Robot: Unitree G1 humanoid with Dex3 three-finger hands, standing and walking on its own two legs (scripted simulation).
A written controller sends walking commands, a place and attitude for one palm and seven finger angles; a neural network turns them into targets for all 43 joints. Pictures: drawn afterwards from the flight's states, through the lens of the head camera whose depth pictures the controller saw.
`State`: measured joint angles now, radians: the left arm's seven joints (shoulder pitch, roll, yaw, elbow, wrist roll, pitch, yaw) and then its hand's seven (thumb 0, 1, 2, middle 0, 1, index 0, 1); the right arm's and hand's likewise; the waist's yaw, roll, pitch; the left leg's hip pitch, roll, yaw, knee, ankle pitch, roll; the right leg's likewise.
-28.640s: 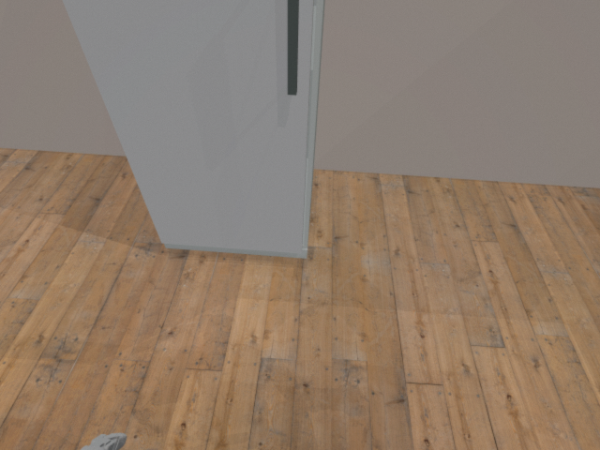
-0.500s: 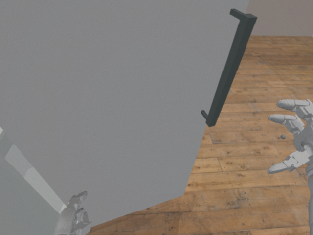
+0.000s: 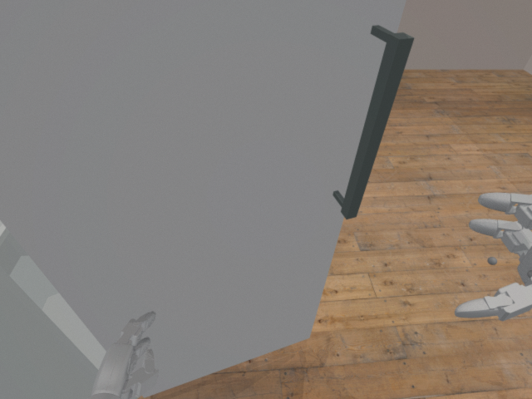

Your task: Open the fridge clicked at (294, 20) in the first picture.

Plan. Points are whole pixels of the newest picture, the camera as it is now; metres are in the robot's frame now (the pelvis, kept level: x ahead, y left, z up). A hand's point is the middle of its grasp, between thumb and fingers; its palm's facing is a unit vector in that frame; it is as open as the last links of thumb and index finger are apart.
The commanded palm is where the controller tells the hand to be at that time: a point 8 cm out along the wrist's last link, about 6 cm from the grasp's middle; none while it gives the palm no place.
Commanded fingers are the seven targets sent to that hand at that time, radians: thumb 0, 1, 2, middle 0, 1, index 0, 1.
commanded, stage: draw the hand back to the body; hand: right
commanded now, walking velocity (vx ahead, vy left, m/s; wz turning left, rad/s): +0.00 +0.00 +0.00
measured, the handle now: (361, 137) +0.46 -0.14 +0.20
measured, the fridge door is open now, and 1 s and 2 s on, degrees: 74 74 74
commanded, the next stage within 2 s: step back with the hand held close in 0.98 s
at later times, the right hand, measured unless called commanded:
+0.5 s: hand (513, 273) +0.23 -0.28 +0.17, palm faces +0.46 +0.82 -0.35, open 9.7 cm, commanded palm +0.17 -0.31 +0.18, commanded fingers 0.00 -0.75 -0.83 0.20 0.38 0.20 0.38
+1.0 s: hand (509, 289) +0.21 -0.26 +0.17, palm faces +0.48 +0.80 -0.37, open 7.4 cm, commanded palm +0.16 -0.29 +0.18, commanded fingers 0.00 -0.90 -0.90 0.20 0.30 0.20 0.30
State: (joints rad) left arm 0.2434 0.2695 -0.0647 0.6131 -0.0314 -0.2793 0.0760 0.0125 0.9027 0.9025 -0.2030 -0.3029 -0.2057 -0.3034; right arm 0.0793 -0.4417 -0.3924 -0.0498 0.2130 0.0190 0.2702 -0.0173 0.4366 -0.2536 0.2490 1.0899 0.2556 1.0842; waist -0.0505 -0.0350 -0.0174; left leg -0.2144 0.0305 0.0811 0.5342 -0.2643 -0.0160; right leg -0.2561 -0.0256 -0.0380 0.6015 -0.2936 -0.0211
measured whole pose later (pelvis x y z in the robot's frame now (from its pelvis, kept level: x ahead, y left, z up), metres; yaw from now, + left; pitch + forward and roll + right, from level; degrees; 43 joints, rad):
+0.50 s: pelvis +0.02 -0.01 +0.01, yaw +1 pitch -4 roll +1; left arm 0.21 0.23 -0.03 0.67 0.00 -0.19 0.07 0.01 0.90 0.90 -0.20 -0.30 -0.21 -0.30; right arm 0.37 -0.35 -0.35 -0.33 0.07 -0.08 -0.10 0.00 -0.41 -0.66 0.22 0.59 0.23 0.59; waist -0.07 -0.04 0.00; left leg -0.12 0.05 0.05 0.45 -0.25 -0.03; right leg -0.14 0.00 -0.07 0.48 -0.27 -0.03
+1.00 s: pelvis +0.02 +0.01 +0.01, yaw +0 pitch -5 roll +1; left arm 0.21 0.22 -0.02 0.67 0.00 -0.19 0.09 0.01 0.90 0.90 -0.20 -0.30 -0.21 -0.30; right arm 0.43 -0.35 -0.35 -0.36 0.07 -0.07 -0.10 0.01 -0.89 -0.90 0.21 0.31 0.21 0.30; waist -0.08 -0.05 0.01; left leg -0.11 0.03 0.07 0.46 -0.26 -0.01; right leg -0.14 -0.02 -0.05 0.49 -0.27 -0.01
